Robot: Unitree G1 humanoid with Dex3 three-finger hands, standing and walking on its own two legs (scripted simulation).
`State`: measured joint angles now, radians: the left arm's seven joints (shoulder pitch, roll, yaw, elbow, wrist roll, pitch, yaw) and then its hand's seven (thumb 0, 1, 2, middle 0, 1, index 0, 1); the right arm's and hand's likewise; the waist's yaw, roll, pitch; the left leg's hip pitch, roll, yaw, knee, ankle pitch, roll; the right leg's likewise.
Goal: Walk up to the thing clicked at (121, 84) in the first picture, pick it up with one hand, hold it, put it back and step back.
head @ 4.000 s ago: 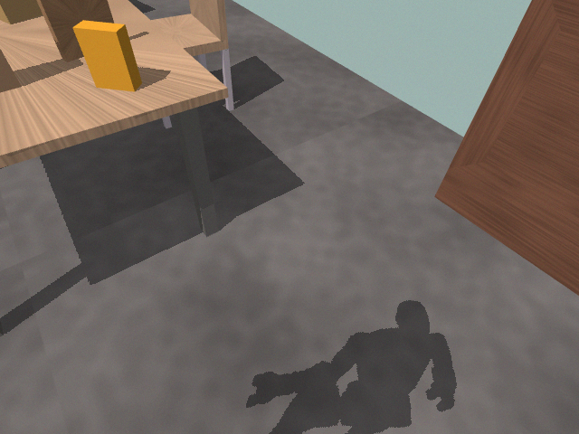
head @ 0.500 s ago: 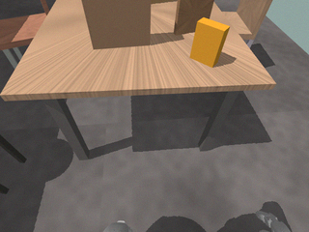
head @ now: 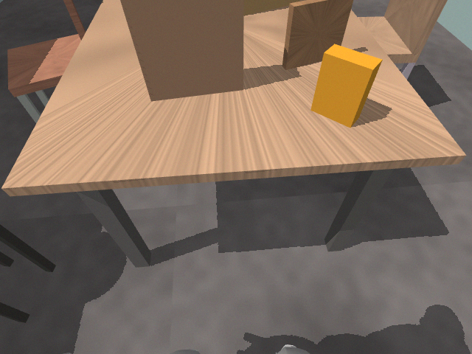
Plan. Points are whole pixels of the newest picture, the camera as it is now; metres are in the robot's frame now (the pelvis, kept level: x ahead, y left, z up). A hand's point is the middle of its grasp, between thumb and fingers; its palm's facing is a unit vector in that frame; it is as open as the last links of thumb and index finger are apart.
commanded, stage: walk up
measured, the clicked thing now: (342, 87) +0.70 -0.25 +0.05
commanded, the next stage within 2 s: stand in 1.22 s
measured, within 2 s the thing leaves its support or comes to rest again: neither
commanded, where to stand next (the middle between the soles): +0.08 -0.01 m, yaw -4 degrees
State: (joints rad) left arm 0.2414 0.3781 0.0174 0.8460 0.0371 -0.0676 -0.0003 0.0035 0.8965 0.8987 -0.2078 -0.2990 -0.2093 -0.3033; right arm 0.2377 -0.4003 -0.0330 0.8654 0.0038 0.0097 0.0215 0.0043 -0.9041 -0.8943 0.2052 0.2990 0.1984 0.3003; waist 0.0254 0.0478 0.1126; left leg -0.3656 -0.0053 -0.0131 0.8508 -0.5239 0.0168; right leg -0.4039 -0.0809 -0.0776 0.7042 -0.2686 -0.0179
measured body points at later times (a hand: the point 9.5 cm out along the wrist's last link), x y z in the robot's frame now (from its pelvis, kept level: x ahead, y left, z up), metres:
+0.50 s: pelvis +0.02 +0.02 +0.02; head +0.04 +0.03 +0.47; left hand +0.12 +0.33 -0.11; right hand +0.13 -0.28 -0.09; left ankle +0.02 +0.15 -0.72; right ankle +0.07 -0.12 -0.72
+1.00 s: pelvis +0.03 +0.01 +0.03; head +0.03 +0.00 +0.48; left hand +0.10 +0.31 -0.10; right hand +0.10 -0.29 -0.11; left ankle +0.02 +0.15 -0.72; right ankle +0.07 -0.12 -0.72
